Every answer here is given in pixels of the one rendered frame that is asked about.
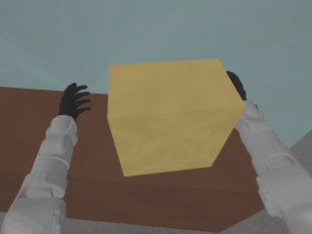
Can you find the right robot upper arm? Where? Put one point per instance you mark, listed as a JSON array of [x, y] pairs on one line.
[[287, 193]]

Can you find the left robot upper arm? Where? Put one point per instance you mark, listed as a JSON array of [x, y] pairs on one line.
[[37, 215]]

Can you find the right robot forearm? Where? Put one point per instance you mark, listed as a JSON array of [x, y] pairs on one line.
[[267, 151]]

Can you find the robot right hand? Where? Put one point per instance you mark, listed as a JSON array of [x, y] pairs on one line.
[[237, 84]]

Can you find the pedestal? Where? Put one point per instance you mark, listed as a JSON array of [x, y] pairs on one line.
[[209, 199]]

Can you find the robot left hand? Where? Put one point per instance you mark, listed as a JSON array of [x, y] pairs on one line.
[[68, 104]]

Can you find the left robot forearm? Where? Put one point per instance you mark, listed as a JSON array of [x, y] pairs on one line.
[[48, 175]]

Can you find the carton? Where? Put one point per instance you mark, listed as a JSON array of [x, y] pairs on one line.
[[167, 116]]

